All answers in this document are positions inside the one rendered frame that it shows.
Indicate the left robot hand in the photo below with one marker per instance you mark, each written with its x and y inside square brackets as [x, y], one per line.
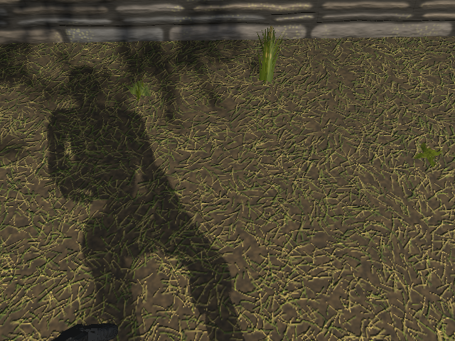
[93, 332]

